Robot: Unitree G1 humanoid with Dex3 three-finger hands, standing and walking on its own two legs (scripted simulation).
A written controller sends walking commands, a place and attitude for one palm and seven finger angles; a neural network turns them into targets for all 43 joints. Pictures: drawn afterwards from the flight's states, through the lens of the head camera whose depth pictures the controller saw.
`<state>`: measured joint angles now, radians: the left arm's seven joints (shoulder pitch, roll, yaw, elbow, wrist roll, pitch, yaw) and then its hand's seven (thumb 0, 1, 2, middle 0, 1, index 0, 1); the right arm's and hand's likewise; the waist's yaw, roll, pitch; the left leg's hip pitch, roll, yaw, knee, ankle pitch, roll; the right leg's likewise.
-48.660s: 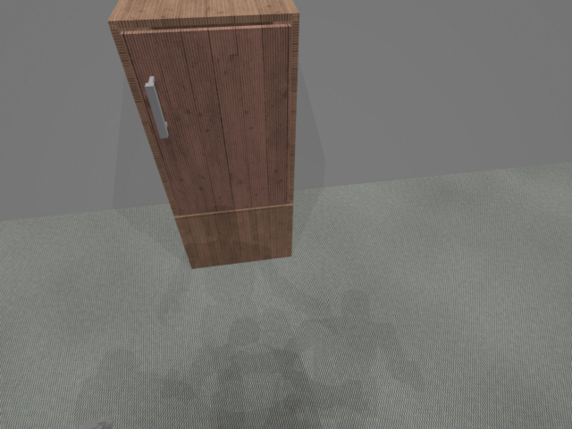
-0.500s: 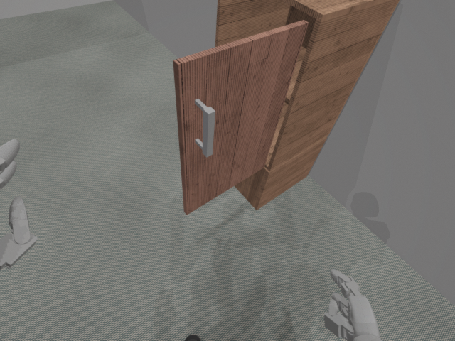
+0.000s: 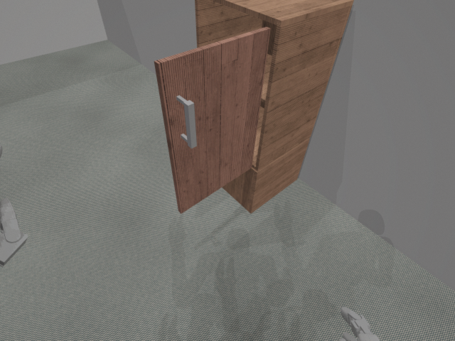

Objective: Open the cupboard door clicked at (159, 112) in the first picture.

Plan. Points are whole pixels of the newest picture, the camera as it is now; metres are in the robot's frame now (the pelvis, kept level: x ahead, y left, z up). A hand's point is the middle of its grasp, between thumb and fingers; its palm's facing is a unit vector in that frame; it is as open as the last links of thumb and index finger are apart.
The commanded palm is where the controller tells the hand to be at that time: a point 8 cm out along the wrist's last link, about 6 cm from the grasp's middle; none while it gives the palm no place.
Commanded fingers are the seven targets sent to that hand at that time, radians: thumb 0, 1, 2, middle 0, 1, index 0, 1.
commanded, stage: stop stepping back and stand still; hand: left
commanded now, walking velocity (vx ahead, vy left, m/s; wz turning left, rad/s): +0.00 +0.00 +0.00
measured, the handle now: (186, 122) +0.66 +0.13 +0.02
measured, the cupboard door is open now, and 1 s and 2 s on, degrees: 91 91 91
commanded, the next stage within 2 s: let the arm hang, fingers relaxed in 0.16 s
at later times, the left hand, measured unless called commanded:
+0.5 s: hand out of the picture +0.08 +0.20 -0.13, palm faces +0.04 -0.96 -0.26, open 7.4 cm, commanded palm none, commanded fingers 0.00 0.90 0.90 -0.20 -0.30 -0.20 -0.30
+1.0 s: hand out of the picture -0.07 +0.20 -0.16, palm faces +0.10 -0.96 -0.25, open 7.4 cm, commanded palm none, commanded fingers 0.00 0.90 0.90 -0.20 -0.30 -0.20 -0.30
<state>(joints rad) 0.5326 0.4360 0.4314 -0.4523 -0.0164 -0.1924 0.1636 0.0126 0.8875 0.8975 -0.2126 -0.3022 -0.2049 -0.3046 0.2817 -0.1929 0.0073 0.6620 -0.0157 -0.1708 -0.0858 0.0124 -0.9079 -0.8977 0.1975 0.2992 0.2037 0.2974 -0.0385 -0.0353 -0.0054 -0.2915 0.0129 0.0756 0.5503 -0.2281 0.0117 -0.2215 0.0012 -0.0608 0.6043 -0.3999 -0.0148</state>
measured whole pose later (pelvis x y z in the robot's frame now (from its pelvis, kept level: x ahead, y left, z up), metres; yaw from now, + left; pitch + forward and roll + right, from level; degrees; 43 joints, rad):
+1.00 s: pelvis -0.03 +0.01 +0.01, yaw +4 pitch -2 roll -1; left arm 0.30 0.19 0.01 1.16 0.01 0.02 0.03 0.00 0.91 0.90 -0.20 -0.30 -0.20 -0.30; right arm 0.28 -0.16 -0.02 1.15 -0.02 0.03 -0.03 0.00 -0.91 -0.90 0.20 0.30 0.20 0.30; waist 0.00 0.04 0.06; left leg -0.26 -0.01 -0.03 0.43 -0.12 0.01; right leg -0.17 0.02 -0.04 0.44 -0.24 -0.02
